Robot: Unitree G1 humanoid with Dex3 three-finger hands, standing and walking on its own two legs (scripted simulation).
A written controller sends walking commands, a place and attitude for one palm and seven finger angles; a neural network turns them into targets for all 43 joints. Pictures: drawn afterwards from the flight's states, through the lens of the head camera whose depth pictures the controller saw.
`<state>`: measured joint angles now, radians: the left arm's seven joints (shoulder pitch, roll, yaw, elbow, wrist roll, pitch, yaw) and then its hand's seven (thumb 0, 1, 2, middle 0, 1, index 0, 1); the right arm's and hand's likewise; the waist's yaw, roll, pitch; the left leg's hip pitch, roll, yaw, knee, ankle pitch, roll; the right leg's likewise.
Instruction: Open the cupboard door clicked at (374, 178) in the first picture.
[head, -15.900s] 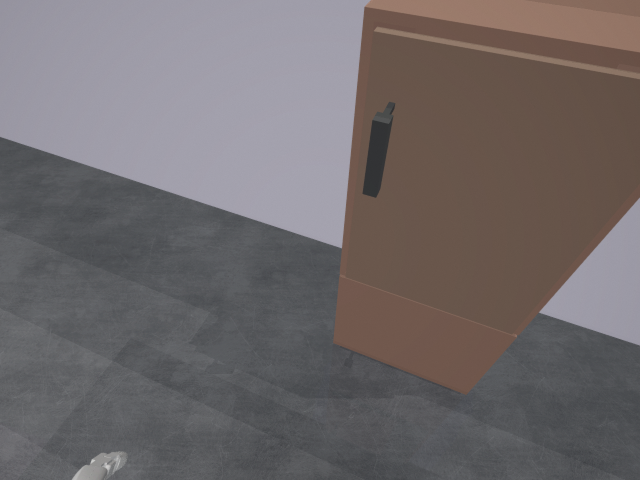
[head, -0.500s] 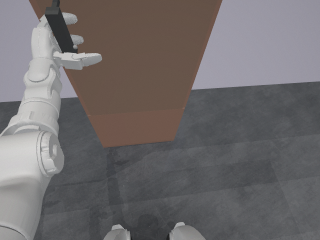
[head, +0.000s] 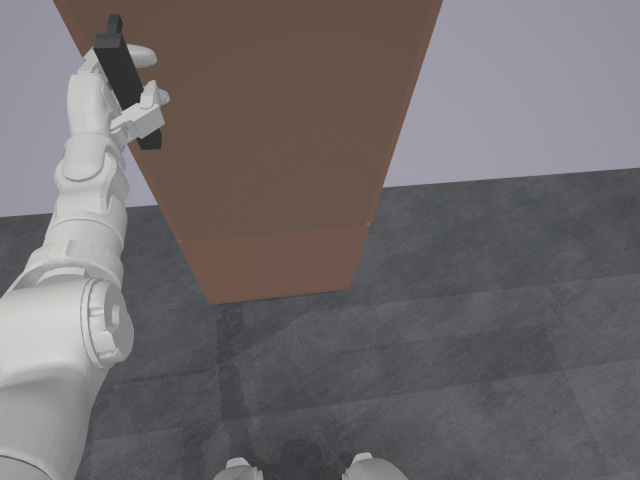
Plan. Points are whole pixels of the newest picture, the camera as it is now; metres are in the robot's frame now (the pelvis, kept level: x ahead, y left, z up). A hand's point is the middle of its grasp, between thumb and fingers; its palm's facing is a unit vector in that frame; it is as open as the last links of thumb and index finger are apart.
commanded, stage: pull the door open along its arc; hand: left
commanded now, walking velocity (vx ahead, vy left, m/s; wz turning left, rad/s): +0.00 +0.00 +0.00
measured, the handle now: (134, 86) +0.58 +0.17 +0.13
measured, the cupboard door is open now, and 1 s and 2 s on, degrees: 0 11 39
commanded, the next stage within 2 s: open thumb and fingers to let go in 1.86 s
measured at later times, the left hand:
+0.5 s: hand (161, 151) +0.47 +0.13 +0.13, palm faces +0.02 -1.00 +0.01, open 6.0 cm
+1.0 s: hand (175, 147) +0.47 +0.11 +0.13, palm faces +0.49 -0.87 +0.00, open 5.8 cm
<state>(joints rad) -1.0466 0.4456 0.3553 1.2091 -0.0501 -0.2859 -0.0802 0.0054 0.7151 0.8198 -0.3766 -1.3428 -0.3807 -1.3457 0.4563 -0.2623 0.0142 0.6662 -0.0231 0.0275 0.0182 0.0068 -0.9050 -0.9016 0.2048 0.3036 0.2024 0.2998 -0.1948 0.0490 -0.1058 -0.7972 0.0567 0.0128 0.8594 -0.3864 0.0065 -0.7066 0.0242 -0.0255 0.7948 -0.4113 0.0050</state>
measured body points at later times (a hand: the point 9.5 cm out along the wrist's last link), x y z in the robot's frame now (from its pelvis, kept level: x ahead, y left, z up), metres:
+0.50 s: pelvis +0.01 -0.01 +0.01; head +0.07 -0.02 +0.46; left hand +0.46 +0.18 +0.13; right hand +0.04 -0.27 -0.11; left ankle +0.01 +0.11 -0.70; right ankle -0.03 -0.13 -0.70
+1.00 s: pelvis -0.02 -0.02 +0.01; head +0.04 -0.02 +0.45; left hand +0.44 +0.16 +0.13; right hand +0.01 -0.27 -0.13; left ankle +0.01 +0.11 -0.70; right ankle -0.03 -0.13 -0.70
